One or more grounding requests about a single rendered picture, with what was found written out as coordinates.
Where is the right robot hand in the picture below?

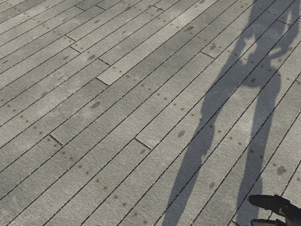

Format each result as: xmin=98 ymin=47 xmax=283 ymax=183
xmin=246 ymin=194 xmax=301 ymax=226

